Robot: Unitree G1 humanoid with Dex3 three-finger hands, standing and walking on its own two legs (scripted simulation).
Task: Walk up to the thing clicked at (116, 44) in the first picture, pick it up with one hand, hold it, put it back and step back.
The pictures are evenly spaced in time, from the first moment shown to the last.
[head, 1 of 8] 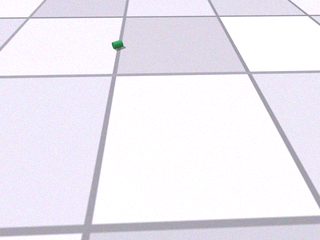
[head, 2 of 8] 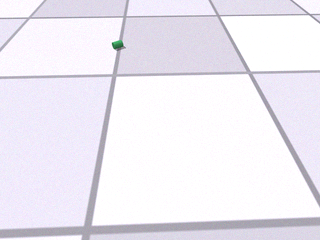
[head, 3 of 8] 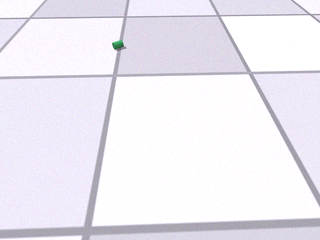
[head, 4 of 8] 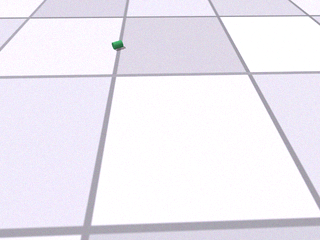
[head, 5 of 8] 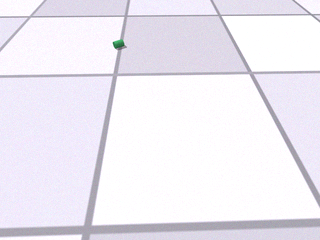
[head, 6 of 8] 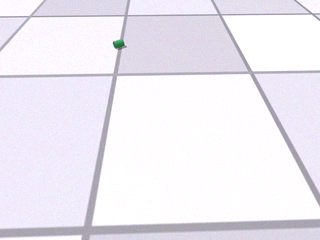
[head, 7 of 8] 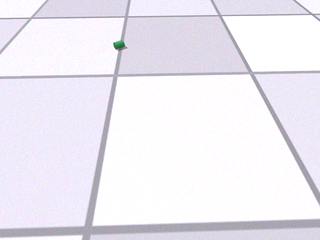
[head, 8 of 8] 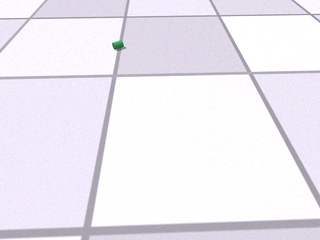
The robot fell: no
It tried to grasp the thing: no
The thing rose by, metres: 0.00
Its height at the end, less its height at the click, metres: +0.00
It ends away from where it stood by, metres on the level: 0.00
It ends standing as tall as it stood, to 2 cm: yes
